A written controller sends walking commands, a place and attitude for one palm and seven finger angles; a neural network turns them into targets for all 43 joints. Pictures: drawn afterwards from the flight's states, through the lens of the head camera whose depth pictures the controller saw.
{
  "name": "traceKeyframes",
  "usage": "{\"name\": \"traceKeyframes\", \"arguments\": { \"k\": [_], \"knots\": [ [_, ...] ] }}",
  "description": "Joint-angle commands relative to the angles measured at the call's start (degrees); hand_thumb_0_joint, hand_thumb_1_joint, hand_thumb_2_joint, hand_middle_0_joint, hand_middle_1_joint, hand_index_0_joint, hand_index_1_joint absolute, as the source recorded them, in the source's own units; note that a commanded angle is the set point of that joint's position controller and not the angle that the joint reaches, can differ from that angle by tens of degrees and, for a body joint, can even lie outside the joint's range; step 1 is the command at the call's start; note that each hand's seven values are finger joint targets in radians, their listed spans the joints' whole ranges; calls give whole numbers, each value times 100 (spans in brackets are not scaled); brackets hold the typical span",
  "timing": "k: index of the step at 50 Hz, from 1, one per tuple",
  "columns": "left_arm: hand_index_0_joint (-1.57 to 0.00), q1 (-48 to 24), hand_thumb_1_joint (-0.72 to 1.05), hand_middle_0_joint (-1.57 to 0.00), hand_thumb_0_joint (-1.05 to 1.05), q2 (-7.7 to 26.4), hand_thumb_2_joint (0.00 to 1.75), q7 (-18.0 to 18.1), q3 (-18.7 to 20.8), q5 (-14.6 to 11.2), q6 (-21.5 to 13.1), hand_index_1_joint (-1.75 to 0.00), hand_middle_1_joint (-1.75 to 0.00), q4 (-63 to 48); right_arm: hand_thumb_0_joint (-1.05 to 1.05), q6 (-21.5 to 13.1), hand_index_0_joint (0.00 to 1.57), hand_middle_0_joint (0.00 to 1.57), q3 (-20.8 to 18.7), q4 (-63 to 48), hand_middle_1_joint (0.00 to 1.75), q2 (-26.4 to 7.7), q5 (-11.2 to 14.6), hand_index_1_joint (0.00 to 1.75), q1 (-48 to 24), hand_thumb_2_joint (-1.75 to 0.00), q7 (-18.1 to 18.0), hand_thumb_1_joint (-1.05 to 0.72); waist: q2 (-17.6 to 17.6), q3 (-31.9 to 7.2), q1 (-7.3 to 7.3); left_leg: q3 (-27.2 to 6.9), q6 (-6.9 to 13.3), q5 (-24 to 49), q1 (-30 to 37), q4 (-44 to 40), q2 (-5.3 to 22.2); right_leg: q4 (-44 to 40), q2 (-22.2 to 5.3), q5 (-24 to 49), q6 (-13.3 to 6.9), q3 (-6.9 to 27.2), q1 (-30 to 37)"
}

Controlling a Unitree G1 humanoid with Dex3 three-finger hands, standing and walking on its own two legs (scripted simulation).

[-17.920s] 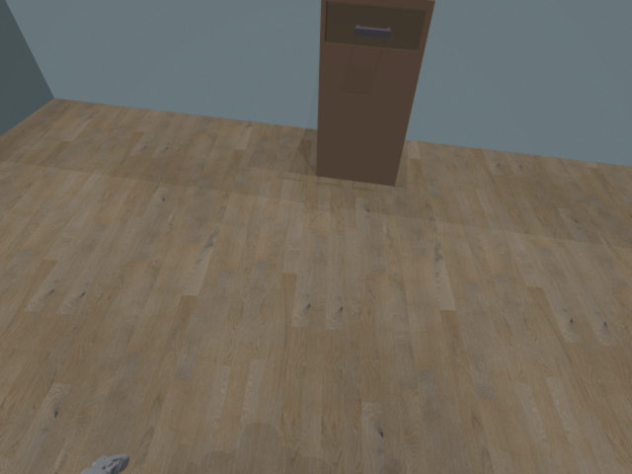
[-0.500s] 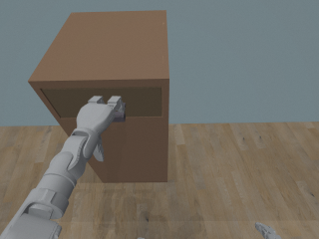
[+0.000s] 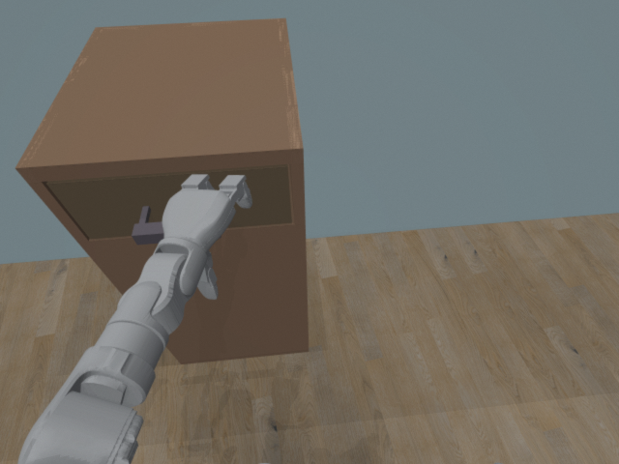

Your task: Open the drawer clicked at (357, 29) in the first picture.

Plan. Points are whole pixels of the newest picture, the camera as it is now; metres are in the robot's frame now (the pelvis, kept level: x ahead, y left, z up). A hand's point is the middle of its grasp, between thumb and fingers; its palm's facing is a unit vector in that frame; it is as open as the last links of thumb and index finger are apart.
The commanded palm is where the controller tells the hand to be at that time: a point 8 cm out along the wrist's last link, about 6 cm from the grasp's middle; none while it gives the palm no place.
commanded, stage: lower the fingers behind the handle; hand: left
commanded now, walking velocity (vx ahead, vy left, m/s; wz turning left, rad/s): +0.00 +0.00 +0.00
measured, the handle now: (179, 220) +0.48 +0.22 +0.00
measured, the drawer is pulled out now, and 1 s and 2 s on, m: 0.00 0.00 0.00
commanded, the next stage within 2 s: close the thumb around the handle in 1.44 s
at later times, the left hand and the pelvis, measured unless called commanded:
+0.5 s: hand (202, 236) +0.44 +0.17 +0.02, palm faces +0.02 -0.07 -1.00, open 13.9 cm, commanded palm +0.40 +0.18 +0.07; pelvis +0.02 -0.01 +0.00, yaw +0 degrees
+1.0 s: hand (193, 243) +0.43 +0.18 +0.01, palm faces +0.00 -0.05 -1.00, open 14.1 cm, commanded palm +0.40 +0.19 +0.03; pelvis +0.02 -0.02 -0.01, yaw +1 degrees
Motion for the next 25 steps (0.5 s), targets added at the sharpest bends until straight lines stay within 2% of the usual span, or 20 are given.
{"name": "traceKeyframes", "arguments": {
  "k": [1,3,4,5,6,7,8,9,10,11,13,14,16,17,18,19,22,23,24,25],
  "knots": [
    [-30,-2523,-50,-30,0,1528,30,1392,1079,207,546,-120,-120,-679,0,-203,20,20,-236,-441,30,-601,-69,30,-136,-90,112,-90,67,-1857,296,-240,-120,1366,1397,-232,106,-337,78,1070,-178,-345,-355],
    [-30,-2610,-50,-30,0,1090,30,1601,675,267,1121,-120,-120,-142,0,-196,20,20,-258,-320,30,-671,-75,30,-107,-90,220,-90,47,-1899,136,-171,-124,1230,1379,-226,131,-386,106,983,-150,-368,-513],
    [-30,-2639,-50,-30,0,850,30,1629,483,306,1446,-120,-120,204,0,-203,20,20,-280,-257,30,-678,-52,30,-96,-90,280,-90,-106,-2005,59,-155,-113,1236,1369,-224,139,-412,119,1000,-133,-369,-456],
    [-30,-2704,-50,-30,0,666,30,1589,226,320,1770,-120,-120,413,0,-184,20,20,-294,-214,30,-720,5,30,-27,-90,322,-90,-113,-2050,6,-135,-113,1165,1440,-281,150,-483,122,1003,-110,-354,-434],
    [-30,-2883,-50,-30,0,446,30,1461,-46,240,2003,-120,-120,402,0,-161,20,20,-327,-204,30,-749,57,30,1,-90,329,-90,-256,-2130,-116,-146,-92,1190,1583,-291,165,-567,121,1097,-85,-330,-365],
    [-30,-3082,-50,-30,0,174,30,1282,-357,91,2166,-120,-120,266,0,-154,20,20,-347,-211,30,-760,90,30,1,-90,327,-90,-264,-2261,-214,-142,-59,1287,1774,-295,156,-670,104,1256,-55,-284,-246],
    [-30,-3187,-50,-30,0,93,30,1076,-482,-56,2240,-120,-120,57,0,-143,20,20,-376,-221,30,-781,109,30,0,-90,293,-90,-349,-2442,-302,-166,-27,1399,1985,-267,162,-730,88,1423,-29,-246,-116],
    [-30,-3392,-50,-30,0,-193,30,827,-768,-242,2210,-120,-120,-162,0,-141,20,20,-374,-243,30,-779,108,30,-32,-90,236,-90,-477,-2503,-471,-201,8,1531,2116,-241,150,-789,59,1632,5,-222,-12],
    [-30,-3420,-50,-30,0,-49,30,605,-686,-374,2071,-120,-120,-378,0,-150,20,20,-384,-233,30,-796,117,30,-39,-90,165,-90,-436,-2517,-475,-208,44,1577,2253,-233,144,-841,24,1762,38,-169,44],
    [-30,-3347,-50,-30,0,98,30,413,-611,-440,1884,-120,-120,-512,0,-158,20,20,-349,-232,30,-813,94,30,-44,-90,88,-90,-469,-2485,-464,-233,78,1684,2287,-231,117,-822,-3,1932,44,-170,148],
    [-30,-3232,-50,-30,0,361,30,172,-470,-375,1387,-120,-120,-572,0,-196,20,20,-259,-215,30,-760,49,30,-29,-90,-45,-90,-461,-2124,-411,-240,116,1649,2061,-233,45,-799,-39,2053,46,-144,174],
    [-30,-3331,-50,-30,0,661,30,161,-269,-245,1103,-120,-120,-600,0,-208,20,20,-221,-176,30,-729,34,30,-9,-90,-88,-90,-301,-1972,-358,-248,94,1604,1965,-243,51,-776,-57,1943,16,-125,95],
    [-30,-2754,-50,-30,0,743,30,254,-82,-13,864,-120,-120,38,0,-194,20,20,-194,-102,30,-674,11,30,93,-90,-85,-90,-158,-1426,-221,-224,66,1481,1686,-234,65,-702,-24,1727,-46,-190,-209],
    [-30,-2430,-50,-30,0,872,30,336,114,125,775,-120,-120,139,0,-165,20,20,-180,-145,30,-646,16,30,78,-90,-52,-90,-114,-1352,-56,-209,36,1516,1560,-213,69,-656,-3,1693,-85,-201,-279],
    [-30,-2106,-50,-30,0,951,30,464,286,182,740,-120,-120,235,0,-141,20,20,-176,-214,30,-642,11,30,77,-90,-8,-90,-71,-1332,76,-184,18,1531,1418,-210,59,-609,14,1684,-125,-215,-232],
    [-30,-1961,-50,-30,0,1161,30,596,540,240,728,-120,-120,267,0,-117,20,20,-167,-265,30,-640,3,30,48,-90,33,-90,50,-1483,219,-155,-14,1652,1315,-194,52,-520,17,1775,-162,-199,-99],
    [-30,-1448,-50,-30,0,1240,30,1028,845,269,908,-120,-120,195,0,-94,20,20,-192,-449,30,-605,-21,30,8,-90,128,-90,-228,-1907,381,-50,-32,1948,1075,-52,48,-346,30,2341,-132,-148,250],
    [-30,-1470,-50,-30,0,1098,30,1127,724,278,1015,-120,-120,126,0,-92,20,20,-209,-469,30,-614,-21,30,11,-90,159,-90,-253,-1938,320,-12,-35,1939,1041,-23,43,-349,26,2436,-117,-141,282],
    [-30,-1404,-50,-30,0,1057,30,1199,732,279,1135,-120,-120,205,0,-93,20,20,-228,-468,30,-615,-13,30,17,-90,189,-90,-505,-1992,295,-3,-24,1938,941,0,24,-356,26,2529,-95,-119,411],
    [-30,-1629,-50,-30,0,1037,30,1259,642,307,1210,-120,-120,81,0,-107,20,20,-238,-466,30,-648,-1,30,10,-90,207,-90,-518,-1988,202,20,-14,1890,947,21,41,-378,11,2613,-58,-93,363]
  ]
}}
